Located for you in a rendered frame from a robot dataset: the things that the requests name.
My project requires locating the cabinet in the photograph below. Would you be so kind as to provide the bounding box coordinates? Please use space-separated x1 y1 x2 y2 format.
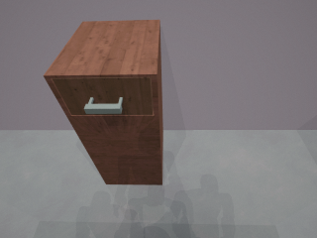
43 20 163 185

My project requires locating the drawer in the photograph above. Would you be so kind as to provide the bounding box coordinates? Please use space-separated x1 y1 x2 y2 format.
53 76 154 115

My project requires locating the handle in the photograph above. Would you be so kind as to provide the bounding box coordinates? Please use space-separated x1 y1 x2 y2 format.
84 97 123 114

